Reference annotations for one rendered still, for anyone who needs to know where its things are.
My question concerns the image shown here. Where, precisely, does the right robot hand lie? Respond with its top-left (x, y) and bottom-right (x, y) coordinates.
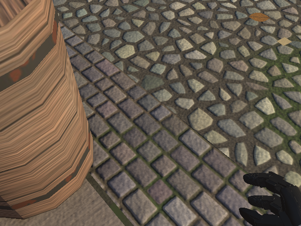
top-left (239, 171), bottom-right (301, 226)

